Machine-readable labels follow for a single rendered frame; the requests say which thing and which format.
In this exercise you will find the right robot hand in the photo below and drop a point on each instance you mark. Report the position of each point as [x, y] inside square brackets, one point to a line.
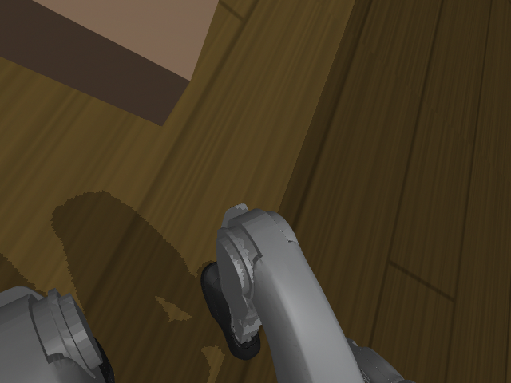
[373, 367]

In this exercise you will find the left robot foot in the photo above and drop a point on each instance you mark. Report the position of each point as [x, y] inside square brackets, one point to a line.
[105, 367]

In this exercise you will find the right robot foot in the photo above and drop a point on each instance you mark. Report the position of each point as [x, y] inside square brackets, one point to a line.
[219, 309]

